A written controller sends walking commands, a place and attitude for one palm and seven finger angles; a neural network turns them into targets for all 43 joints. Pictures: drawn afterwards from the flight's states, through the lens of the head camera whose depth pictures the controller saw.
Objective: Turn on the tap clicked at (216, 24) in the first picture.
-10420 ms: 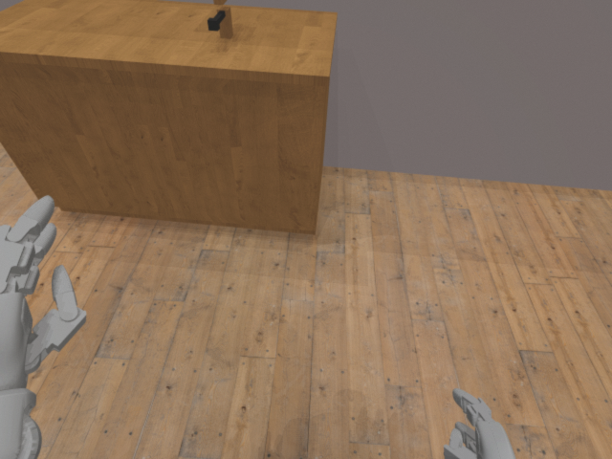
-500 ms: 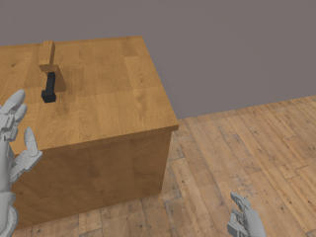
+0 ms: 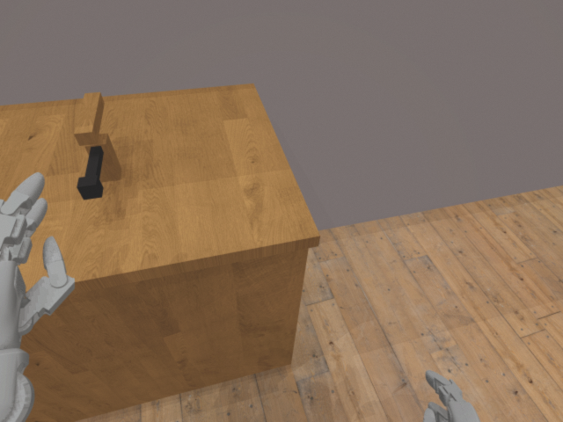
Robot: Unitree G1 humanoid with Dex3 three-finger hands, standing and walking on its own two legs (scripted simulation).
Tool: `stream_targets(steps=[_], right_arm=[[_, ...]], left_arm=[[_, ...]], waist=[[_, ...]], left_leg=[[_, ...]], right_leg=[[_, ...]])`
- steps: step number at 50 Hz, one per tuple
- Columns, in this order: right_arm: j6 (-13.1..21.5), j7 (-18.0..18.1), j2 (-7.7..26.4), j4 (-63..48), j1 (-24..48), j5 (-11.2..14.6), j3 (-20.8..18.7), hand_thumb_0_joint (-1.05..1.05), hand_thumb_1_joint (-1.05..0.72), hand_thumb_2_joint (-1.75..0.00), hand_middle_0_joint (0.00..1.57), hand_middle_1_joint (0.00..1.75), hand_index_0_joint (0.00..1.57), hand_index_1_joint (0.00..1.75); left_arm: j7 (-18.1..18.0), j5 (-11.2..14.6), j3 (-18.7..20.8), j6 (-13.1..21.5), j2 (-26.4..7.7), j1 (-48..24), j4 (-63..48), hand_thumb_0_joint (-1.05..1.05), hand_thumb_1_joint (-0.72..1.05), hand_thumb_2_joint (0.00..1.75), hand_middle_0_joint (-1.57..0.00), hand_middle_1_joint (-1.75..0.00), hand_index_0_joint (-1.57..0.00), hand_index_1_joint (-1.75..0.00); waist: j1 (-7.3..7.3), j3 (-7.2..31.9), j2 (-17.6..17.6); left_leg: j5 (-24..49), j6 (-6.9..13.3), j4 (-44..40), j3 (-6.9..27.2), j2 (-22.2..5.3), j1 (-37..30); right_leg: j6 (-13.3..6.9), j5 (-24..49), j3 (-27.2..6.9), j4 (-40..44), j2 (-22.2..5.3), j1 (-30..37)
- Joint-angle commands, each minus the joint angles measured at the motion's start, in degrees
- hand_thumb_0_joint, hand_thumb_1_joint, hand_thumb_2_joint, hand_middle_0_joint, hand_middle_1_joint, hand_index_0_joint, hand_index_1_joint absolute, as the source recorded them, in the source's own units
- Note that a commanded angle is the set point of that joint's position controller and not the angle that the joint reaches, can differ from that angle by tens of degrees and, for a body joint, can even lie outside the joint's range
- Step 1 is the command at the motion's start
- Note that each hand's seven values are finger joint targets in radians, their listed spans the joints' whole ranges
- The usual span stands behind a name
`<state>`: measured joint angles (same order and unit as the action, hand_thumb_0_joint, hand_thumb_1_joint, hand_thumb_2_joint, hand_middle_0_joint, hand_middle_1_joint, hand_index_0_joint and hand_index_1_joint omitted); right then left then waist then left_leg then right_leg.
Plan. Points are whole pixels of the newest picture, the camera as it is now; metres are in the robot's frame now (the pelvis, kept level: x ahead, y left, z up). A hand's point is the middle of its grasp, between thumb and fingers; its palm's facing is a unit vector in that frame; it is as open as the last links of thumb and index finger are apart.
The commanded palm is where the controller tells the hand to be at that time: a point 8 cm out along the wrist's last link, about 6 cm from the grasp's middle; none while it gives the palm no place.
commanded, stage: shuffle to correct the standing spot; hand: left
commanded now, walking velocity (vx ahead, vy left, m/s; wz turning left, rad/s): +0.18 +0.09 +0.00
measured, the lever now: (90, 187) +0.43 +0.35 +0.09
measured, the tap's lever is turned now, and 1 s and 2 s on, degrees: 0 0 0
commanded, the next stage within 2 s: come to a stop and stand still in 0.40 s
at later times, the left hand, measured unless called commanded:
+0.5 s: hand (102, 218) +0.29 +0.24 +0.18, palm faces +0.33 -0.81 -0.49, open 7.5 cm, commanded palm +0.23 +0.29 +0.18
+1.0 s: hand (70, 182) +0.34 +0.30 +0.18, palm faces +0.45 -0.82 -0.37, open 7.5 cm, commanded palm +0.29 +0.33 +0.18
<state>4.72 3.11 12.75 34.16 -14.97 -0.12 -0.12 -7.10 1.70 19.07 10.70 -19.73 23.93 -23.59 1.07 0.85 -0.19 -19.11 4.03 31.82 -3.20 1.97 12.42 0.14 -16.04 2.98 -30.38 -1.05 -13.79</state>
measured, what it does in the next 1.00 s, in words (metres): walks ahead: right foot, then left foot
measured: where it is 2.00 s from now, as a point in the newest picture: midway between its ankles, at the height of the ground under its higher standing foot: outside the picture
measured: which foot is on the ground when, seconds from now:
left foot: down 0.00-0.50, up 0.52-0.74, down 0.76-1.00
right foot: down 0.00-0.26, up 0.28-0.50, down 0.52-1.00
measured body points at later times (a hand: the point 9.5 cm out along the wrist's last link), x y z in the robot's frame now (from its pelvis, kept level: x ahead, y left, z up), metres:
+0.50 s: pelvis +0.07 +0.01 -0.01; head +0.09 +0.01 +0.44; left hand +0.27 +0.28 +0.20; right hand +0.20 -0.22 -0.11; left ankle -0.02 +0.07 -0.73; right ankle +0.15 -0.07 -0.73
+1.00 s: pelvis +0.13 +0.05 +0.00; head +0.13 +0.06 +0.45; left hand +0.31 +0.35 +0.20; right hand +0.30 -0.16 -0.07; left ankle +0.16 +0.17 -0.73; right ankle +0.15 -0.07 -0.73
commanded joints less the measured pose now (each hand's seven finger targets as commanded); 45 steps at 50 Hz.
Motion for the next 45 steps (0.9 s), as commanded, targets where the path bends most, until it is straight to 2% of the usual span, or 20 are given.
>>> stream_targets(steps=[1, 5, 8, 10, 11, 12, 13, 14, 16, 18, 23, 24, 25, 26, 27, 29, 32, 35, 41, 45], right_arm=[[3.8, 0.3, 6.6, -9.4, 6.9, 0.2, -2.4, 0.00, -0.90, -0.90, 0.20, 0.30, 0.20, 0.30], [3.6, -0.6, 6.4, -9.4, 6.7, 0.6, -3.0, 0.00, -0.90, -0.90, 0.20, 0.30, 0.20, 0.30], [2.9, -1.5, 5.9, -9.2, 6.8, 0.9, -3.1, 0.00, -0.90, -0.90, 0.20, 0.30, 0.20, 0.30], [2.0, -1.5, 5.5, -8.5, 6.7, 0.9, -2.4, 0.00, -0.90, -0.90, 0.20, 0.30, 0.20, 0.30], [1.8, -1.3, 6.0, -8.6, 6.3, 0.9, -2.2, 0.00, -0.90, -0.90, 0.20, 0.30, 0.20, 0.30], [2.0, -1.1, 6.8, -9.4, 6.3, 1.2, -2.6, 0.00, -0.90, -0.90, 0.20, 0.30, 0.20, 0.30], [2.8, -1.5, 6.0, -10.1, 5.4, 0.7, -2.5, 0.00, -0.90, -0.90, 0.20, 0.30, 0.20, 0.30], [3.3, -1.7, 6.0, -9.2, 6.3, -0.3, -2.7, 0.00, -0.90, -0.90, 0.20, 0.30, 0.20, 0.30], [2.9, -2.6, 6.2, -9.5, 5.7, -0.2, -3.6, 0.00, -0.90, -0.90, 0.20, 0.30, 0.20, 0.30], [2.9, -2.5, 6.0, -9.6, 5.8, 0.3, -3.4, 0.00, -0.90, -0.90, 0.20, 0.30, 0.20, 0.30], [2.8, -1.4, 6.1, -10.0, 7.1, 0.4, -2.5, 0.00, -0.90, -0.90, 0.20, 0.30, 0.20, 0.30], [2.6, -1.4, 6.0, -10.0, 8.3, 1.0, -2.5, 0.00, -0.90, -0.90, 0.20, 0.30, 0.20, 0.30], [3.0, -1.6, 6.1, -10.3, 7.9, 0.9, -3.5, 0.00, -0.90, -0.90, 0.20, 0.30, 0.20, 0.30], [3.4, -1.6, 7.4, -10.2, 7.1, 0.2, -3.7, 0.00, -0.90, -0.90, 0.20, 0.30, 0.20, 0.30], [2.4, -2.1, 7.0, -9.5, 4.7, 0.1, -3.7, 0.00, -0.90, -0.90, 0.20, 0.30, 0.20, 0.30], [1.4, -3.6, 6.7, -8.8, 6.2, 0.9, -3.2, 0.00, -0.90, -0.90, 0.20, 0.30, 0.20, 0.30], [2.3, -1.6, 4.4, -7.8, 8.0, 0.2, -1.2, 0.00, -0.90, -0.90, 0.20, 0.30, 0.20, 0.30], [3.9, 0.4, 4.4, -7.1, 8.0, -0.4, -1.3, 0.00, -0.90, -0.90, 0.20, 0.30, 0.20, 0.30], [4.3, 0.5, 5.3, -10.2, 8.2, 1.4, -1.7, 0.00, -0.90, -0.90, 0.20, 0.30, 0.20, 0.30], [5.3, -0.3, 5.6, -9.7, 6.9, 1.0, -1.8, 0.00, -0.90, -0.90, 0.20, 0.30, 0.20, 0.30]], left_arm=[[-0.9, 0.3, 6.7, 4.4, -10.3, -7.0, -12.3, 0.00, 0.90, 0.90, -0.20, -0.30, -0.20, -0.30], [-0.9, 0.7, 7.6, 5.0, -11.3, -5.7, -13.6, 0.00, 0.90, 0.90, -0.20, -0.30, -0.20, -0.30], [-1.0, 1.2, 8.6, 5.3, -11.9, -5.9, -14.8, 0.00, 0.90, 0.90, -0.20, -0.30, -0.20, -0.30], [-0.9, 1.3, 8.3, 5.0, -11.5, -7.1, -15.7, 0.00, 0.90, 0.90, -0.20, -0.30, -0.20, -0.30], [-0.7, 1.5, 8.5, 4.9, -11.2, -7.0, -15.7, 0.00, 0.90, 0.90, -0.20, -0.30, -0.20, -0.30], [-0.7, 1.2, 8.1, 5.0, -10.9, -7.4, -17.6, 0.00, 0.90, 0.90, -0.20, -0.30, -0.20, -0.30], [-0.8, 0.8, 7.9, 5.6, -11.7, -8.8, -19.6, 0.00, 0.90, 0.90, -0.20, -0.30, -0.20, -0.30], [-0.9, 0.5, 9.1, 5.8, -13.7, -9.4, -19.5, 0.00, 0.90, 0.90, -0.20, -0.30, -0.20, -0.30], [-0.6, 0.5, 8.8, 5.0, -12.0, -3.8, -17.8, 0.00, 0.90, 0.90, -0.20, -0.30, -0.20, -0.30], [-0.5, 0.7, 9.5, 4.6, -11.8, -0.8, -17.9, 0.00, 0.90, 0.90, -0.20, -0.30, -0.20, -0.30], [-0.4, 1.7, 12.0, 4.3, -12.6, 3.9, -15.0, 0.00, 0.90, 0.90, -0.20, -0.30, -0.20, -0.30], [-0.2, 1.7, 11.2, 4.2, -11.6, 3.9, -13.1, 0.00, 0.90, 0.90, -0.20, -0.30, -0.20, -0.30], [-0.1, 1.9, 13.4, 4.9, -14.8, 1.4, -13.4, 0.00, 0.90, 0.90, -0.20, -0.30, -0.20, -0.30], [0.2, 2.8, 15.7, 5.7, -15.7, -1.4, -13.0, 0.00, 0.90, 0.90, -0.20, -0.30, -0.20, -0.30], [0.6, 2.8, 15.0, 5.7, -14.5, -0.1, -12.0, 0.00, 0.90, 0.90, -0.20, -0.30, -0.20, -0.30], [1.4, 1.9, 10.9, 5.6, -13.0, -6.4, -16.7, 0.00, 0.90, 0.90, -0.20, -0.30, -0.20, -0.30], [-0.5, 0.8, 7.6, 4.5, -11.4, -7.6, -16.7, 0.00, 0.90, 0.90, -0.20, -0.30, -0.20, -0.30], [-1.8, 0.5, 7.4, 3.6, -12.0, -7.7, -18.5, 0.00, 0.90, 0.90, -0.20, -0.30, -0.20, -0.30], [-1.9, -0.2, 8.8, 3.1, -11.0, -6.2, -14.3, 0.00, 0.90, 0.90, -0.20, -0.30, -0.20, -0.30], [-1.2, -0.6, 6.6, 3.5, -9.2, -5.3, -12.9, 0.00, 0.90, 0.90, -0.20, -0.30, -0.20, -0.30]], waist=[[-0.33, 3.1, -4.6], [-0.41, 6.1, 3.0], [-0.34, 5.7, 8.2], [-1.54, 3.0, 1.8], [-2.46, 2.3, -5.2], [-2.73, 2.1, -15.5], [-3.62, 2.0, -15.4], [-3.55, 3.0, -14.3], [-2.99, 2.0, -7.1], [-2.32, 0.0, -7.1], [0.82, 7.5, -7.2], [1.71, 9.5, -1.3], [1.27, 13.6, 10.4], [-0.12, 10.6, 9.3], [-0.09, 5.5, 6.2], [-0.57, 1.2, 8.5], [-0.25, 2.8, 7.4], [-0.40, 2.6, 0.6], [0.04, -2.0, -13.1], [-0.18, 0.7, -3.1]], left_leg=[[8.4, -0.3, -6.6, 9.5, -7.0, 5.9], [16.4, -2.8, 6.6, 2.9, -3.4, 8.6], [5.3, -4.0, 13.2, -0.3, -1.3, 13.6], [1.5, -3.2, 3.2, 1.4, -2.7, 5.8], [6.6, -2.0, -4.3, 6.2, -4.6, -1.2], [19.4, -0.6, -9.7, 17.6, -11.4, -9.3], [41.0, 0.6, -10.9, 25.0, -15.5, -20.1], [48.7, -0.8, -10.0, 27.6, -17.0, -26.0], [40.8, 2.2, -7.7, 19.6, -15.6, -23.6], [36.5, 3.6, -9.8, 15.6, -14.4, -15.9], [38.6, -2.0, 7.4, 3.1, -8.5, 2.7], [30.3, -2.8, 20.1, 1.4, -5.6, 12.4], [9.1, -2.5, 40.2, -1.6, 0.0, 22.5], [-7.6, -2.4, 48.5, 5.7, 0.3, 24.5], [-9.4, -3.5, 49.3, 8.7, -2.1, 24.8], [-7.1, -3.9, 42.6, 11.6, -6.1, 19.0], [-2.8, -2.9, 17.6, 1.9, -4.2, 1.6], [1.3, -3.4, 0.1, -2.6, -0.6, -6.8], [-16.2, 1.3, -20.0, 15.6, -13.4, 17.9], [-5.4, -1.7, -12.0, 7.4, -7.4, 12.5]], right_leg=[[-2.9, 8.3, -2.1, -3.5, -0.8, 5.3], [-7.0, 18.2, -10.5, -2.4, -6.0, 10.1], [-11.9, 21.4, -20.0, 0.4, -13.3, 12.4], [-9.2, 14.7, -16.6, -4.2, -11.0, 2.8], [-5.6, 9.2, -8.9, -12.2, -3.9, -4.8], [-1.6, 2.7, -0.2, -23.4, 2.8, -14.2], [-1.4, -12.6, 0.5, -31.4, 4.2, -25.6], [-1.6, -15.8, -0.8, -38.2, 3.1, -32.0], [-2.2, -11.3, -0.6, -38.8, 1.1, -33.3], [-2.0, -7.0, 1.3, -30.7, 0.1, -28.4], [-3.9, 10.4, 7.0, -0.2, 2.7, 10.6], [-6.5, 15.4, 2.9, 2.4, -0.8, 22.4], [-12.8, 21.9, -19.5, 4.3, -13.8, 28.4], [-15.1, 12.8, -34.8, 11.4, -21.4, 16.6], [-15.7, 0.7, -37.7, 15.2, -22.9, 7.8], [-13.7, -5.9, -30.1, 16.3, -20.7, -4.3], [-8.7, -5.1, -11.2, 15.1, -13.5, -12.8], [-5.7, -18.9, -8.0, 12.7, -9.3, -12.3], [-0.7, -4.8, -2.5, -5.5, 0.1, 6.5], [-1.6, 1.6, -6.0, 5.8, -1.6, 7.6]])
